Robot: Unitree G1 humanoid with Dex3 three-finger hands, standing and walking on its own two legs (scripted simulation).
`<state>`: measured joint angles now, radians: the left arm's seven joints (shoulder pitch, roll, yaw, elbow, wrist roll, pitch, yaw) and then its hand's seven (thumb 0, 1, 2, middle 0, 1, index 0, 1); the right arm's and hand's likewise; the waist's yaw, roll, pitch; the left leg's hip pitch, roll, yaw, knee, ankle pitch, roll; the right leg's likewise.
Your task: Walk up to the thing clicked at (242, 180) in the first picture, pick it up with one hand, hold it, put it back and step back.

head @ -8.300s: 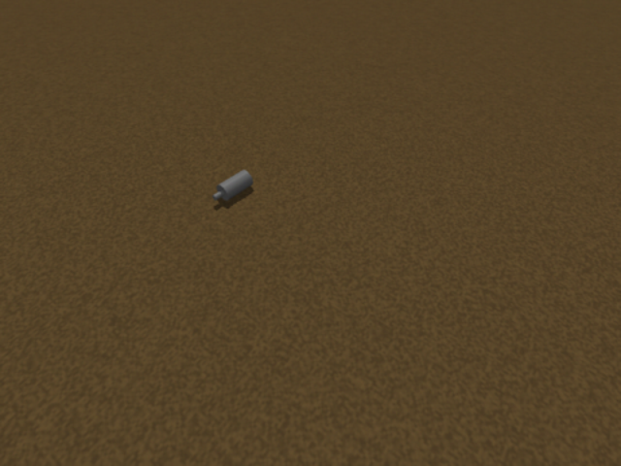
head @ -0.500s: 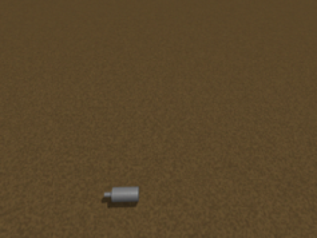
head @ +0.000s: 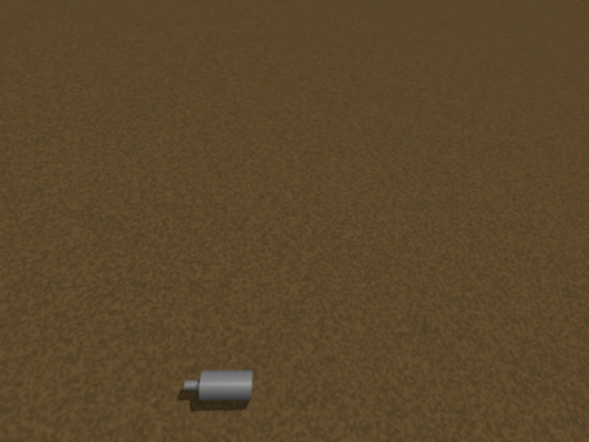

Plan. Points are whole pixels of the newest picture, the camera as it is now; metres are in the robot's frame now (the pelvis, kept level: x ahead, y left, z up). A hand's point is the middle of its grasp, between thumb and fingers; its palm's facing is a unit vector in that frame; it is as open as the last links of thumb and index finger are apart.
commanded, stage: walk up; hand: left
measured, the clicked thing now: (218, 384) +0.41 +0.15 -0.73
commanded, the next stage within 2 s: none
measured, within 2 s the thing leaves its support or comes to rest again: neither
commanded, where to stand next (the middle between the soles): +0.01 -0.05 m, yaw +1 degrees
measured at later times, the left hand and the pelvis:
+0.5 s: hand (147, 438) +0.17 +0.20 -0.14, palm faces -0.03 -0.92 -0.38, open 7.4 cm; pelvis +0.01 -0.05 -0.01, yaw +1 degrees
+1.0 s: hand out of the picture -0.03 +0.21 -0.16, palm faces +0.05 -0.91 -0.41, open 7.4 cm; pelvis -0.03 -0.07 -0.02, yaw +4 degrees
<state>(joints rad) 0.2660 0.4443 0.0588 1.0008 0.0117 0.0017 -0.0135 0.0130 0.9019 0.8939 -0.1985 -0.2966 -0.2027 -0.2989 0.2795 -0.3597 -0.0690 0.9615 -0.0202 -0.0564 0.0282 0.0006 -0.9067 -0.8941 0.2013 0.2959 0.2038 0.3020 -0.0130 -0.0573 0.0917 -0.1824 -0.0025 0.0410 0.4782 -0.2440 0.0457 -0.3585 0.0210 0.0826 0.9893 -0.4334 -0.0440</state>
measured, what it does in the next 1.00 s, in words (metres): steps on the spot: right foot, then left foot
